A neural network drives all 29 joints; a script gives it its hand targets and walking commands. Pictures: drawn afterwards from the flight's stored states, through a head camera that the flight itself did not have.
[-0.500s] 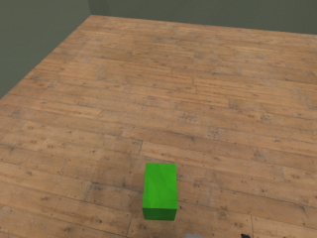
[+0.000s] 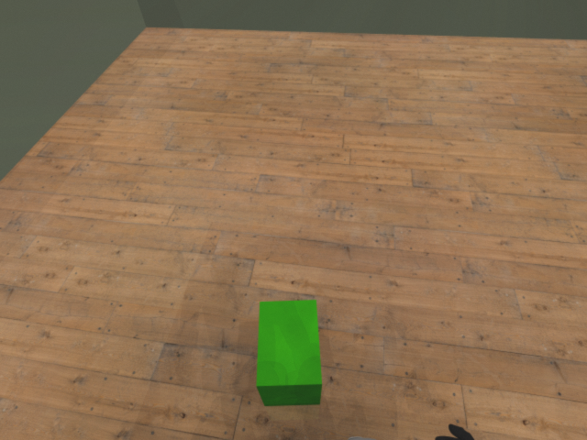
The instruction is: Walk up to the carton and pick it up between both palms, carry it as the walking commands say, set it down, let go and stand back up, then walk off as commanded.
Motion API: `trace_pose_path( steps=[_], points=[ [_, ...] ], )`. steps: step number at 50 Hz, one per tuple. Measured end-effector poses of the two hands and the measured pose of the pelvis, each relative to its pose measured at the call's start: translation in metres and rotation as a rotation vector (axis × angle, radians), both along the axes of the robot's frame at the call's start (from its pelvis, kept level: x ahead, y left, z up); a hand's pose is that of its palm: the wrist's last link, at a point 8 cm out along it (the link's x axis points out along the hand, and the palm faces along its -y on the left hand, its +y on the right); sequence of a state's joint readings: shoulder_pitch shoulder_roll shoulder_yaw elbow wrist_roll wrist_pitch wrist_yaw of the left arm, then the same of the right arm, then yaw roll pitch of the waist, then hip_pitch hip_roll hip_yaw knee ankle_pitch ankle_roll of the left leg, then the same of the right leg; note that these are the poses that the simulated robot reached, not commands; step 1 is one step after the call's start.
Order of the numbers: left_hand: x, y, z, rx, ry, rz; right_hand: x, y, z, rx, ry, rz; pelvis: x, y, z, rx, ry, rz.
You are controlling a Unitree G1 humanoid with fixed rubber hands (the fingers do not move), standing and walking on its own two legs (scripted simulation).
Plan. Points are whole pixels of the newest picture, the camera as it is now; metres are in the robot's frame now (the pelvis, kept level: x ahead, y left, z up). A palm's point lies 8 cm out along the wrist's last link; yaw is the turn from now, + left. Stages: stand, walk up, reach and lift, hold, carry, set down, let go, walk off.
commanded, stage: walk up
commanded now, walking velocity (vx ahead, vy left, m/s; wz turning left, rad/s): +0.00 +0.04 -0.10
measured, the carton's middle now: (290, 353) +0.45 +0.03 -0.65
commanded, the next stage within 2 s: none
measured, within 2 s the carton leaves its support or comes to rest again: neither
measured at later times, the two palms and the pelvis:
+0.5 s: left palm out of the picture +0.07 +0.24 -0.13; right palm out of the picture -0.01 -0.23 -0.13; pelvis +0.00 +0.01 +0.00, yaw -4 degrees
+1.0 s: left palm out of the picture +0.06 +0.29 -0.14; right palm out of the picture +0.02 -0.18 -0.10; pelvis +0.00 +0.07 +0.01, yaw -3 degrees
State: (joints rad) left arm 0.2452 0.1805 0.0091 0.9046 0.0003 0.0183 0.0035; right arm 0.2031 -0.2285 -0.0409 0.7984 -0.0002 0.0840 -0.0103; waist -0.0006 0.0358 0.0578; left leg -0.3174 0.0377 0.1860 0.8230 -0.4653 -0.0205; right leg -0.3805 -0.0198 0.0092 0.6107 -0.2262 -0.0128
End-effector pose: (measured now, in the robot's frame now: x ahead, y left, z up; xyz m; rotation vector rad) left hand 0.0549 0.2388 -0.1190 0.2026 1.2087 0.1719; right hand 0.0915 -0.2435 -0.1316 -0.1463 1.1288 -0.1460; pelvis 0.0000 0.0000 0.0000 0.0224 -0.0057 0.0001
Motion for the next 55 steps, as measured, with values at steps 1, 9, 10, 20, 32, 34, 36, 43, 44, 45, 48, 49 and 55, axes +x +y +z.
trace_pose_path(
  steps=[1,9,10,20,32,34,36,43,44,45,48,49,55],
  points=[
    [-0.002,0.002,-0.003,-0.008,0.003,0.001,0.0,0.003,0.001,-0.007,-0.005,0.004,-0.002,0.003,-0.001,-0.005,-0.002,0.0],
    [-0.007,0.016,-0.015,-0.066,0.01,-0.006,-0.044,0.019,0.014,-0.06,0.039,-0.004,-0.01,0.026,0.001,-0.051,-0.018,-0.012],
    [-0.008,0.016,-0.016,-0.072,0.011,-0.006,-0.049,0.02,0.014,-0.065,0.047,-0.007,-0.011,0.027,0.001,-0.052,-0.02,-0.012],
    [0.011,0.009,-0.015,-0.066,-0.007,-0.052,-0.101,0.016,0.01,-0.055,0.125,-0.075,-0.006,0.022,-0.001,-0.032,-0.011,-0.054],
    [0.007,0.021,0.003,0.009,-0.01,-0.043,-0.05,0.02,0.001,0.004,0.047,-0.079,-0.005,0.025,0.003,-0.006,-0.01,-0.052],
    [0.005,0.028,0.0,0.003,-0.004,-0.041,-0.037,0.027,0.003,0.0,0.018,-0.065,-0.006,0.031,0.002,-0.013,-0.012,-0.051],
    [0.003,0.035,-0.005,-0.009,0.002,-0.038,-0.027,0.036,0.005,-0.01,-0.005,-0.051,-0.008,0.04,0.0,-0.026,-0.013,-0.049],
    [0.006,0.054,-0.013,-0.062,0.01,-0.036,-0.043,0.062,0.02,-0.052,0.015,-0.032,-0.005,0.067,0.005,-0.065,-0.014,-0.05],
    [0.006,0.055,-0.013,-0.068,0.011,-0.037,-0.048,0.064,0.022,-0.058,0.025,-0.033,-0.004,0.069,0.006,-0.068,-0.013,-0.051],
    [0.007,0.056,-0.014,-0.075,0.011,-0.037,-0.053,0.065,0.023,-0.064,0.034,-0.036,-0.003,0.071,0.006,-0.071,-0.013,-0.051],
    [0.009,0.056,-0.018,-0.093,0.012,-0.038,-0.066,0.066,0.027,-0.083,0.06,-0.047,-0.001,0.074,0.007,-0.075,-0.013,-0.052],
    [0.009,0.055,-0.019,-0.099,0.014,-0.038,-0.07,0.065,0.029,-0.09,0.066,-0.05,-0.001,0.074,0.007,-0.075,-0.014,-0.052],
    [0.011,0.048,-0.021,-0.12,0.017,-0.048,-0.095,0.06,0.029,-0.097,0.107,-0.08,0.0,0.071,0.006,-0.068,-0.017,-0.057]
  ],
)
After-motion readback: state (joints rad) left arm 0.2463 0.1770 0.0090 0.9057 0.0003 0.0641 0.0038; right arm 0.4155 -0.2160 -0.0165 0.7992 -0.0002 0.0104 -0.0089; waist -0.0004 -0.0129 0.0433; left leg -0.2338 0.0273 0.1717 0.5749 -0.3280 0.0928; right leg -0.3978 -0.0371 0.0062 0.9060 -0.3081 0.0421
